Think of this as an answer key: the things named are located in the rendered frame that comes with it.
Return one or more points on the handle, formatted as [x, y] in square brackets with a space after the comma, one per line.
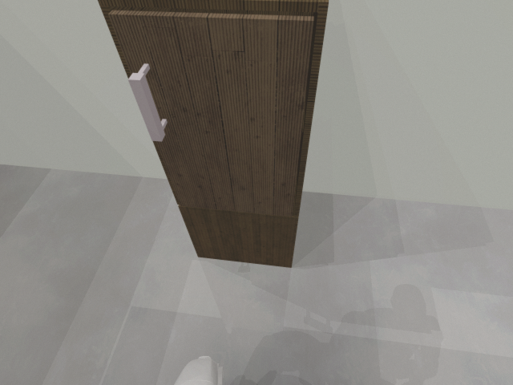
[142, 93]

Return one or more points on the cupboard door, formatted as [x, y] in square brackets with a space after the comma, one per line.
[232, 89]

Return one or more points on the robot left thigh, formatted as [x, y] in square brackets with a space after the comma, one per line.
[201, 372]

